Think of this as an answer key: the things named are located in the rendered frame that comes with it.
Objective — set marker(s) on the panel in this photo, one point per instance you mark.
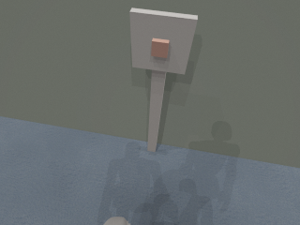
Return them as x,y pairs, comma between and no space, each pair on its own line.
179,29

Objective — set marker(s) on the button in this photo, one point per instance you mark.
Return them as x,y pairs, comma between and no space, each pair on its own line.
160,47

